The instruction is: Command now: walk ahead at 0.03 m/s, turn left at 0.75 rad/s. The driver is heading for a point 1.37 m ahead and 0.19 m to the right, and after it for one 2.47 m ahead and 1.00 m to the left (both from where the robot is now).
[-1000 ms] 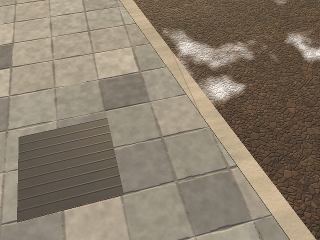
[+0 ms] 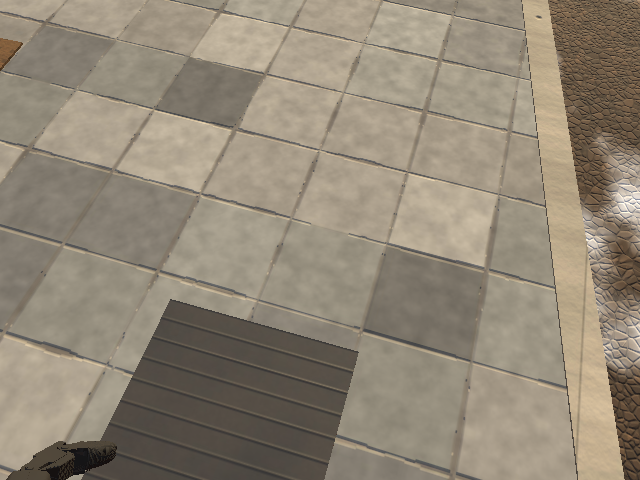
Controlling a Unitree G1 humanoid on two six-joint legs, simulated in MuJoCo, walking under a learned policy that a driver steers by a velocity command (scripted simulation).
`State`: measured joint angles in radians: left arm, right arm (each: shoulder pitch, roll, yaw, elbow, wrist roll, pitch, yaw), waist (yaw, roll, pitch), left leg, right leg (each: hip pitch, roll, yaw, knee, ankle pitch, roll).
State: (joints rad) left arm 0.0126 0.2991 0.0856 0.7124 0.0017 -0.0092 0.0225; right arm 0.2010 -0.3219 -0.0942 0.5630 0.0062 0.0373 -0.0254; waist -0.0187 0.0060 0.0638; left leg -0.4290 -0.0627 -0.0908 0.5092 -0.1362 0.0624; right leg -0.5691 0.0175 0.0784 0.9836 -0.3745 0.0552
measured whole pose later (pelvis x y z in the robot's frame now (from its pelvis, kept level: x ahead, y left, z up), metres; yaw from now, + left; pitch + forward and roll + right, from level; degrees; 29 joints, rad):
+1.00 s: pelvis +0.02 -0.01 +0.00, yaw +9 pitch -1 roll +0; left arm 0.21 0.24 0.05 0.92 0.00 0.02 0.04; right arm 0.28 -0.20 -0.03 0.79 -0.02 -0.01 -0.01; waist 0.01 0.00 0.02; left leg -0.18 -0.02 -0.05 0.53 -0.33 -0.01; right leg -0.27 -0.06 0.03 0.54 -0.26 0.06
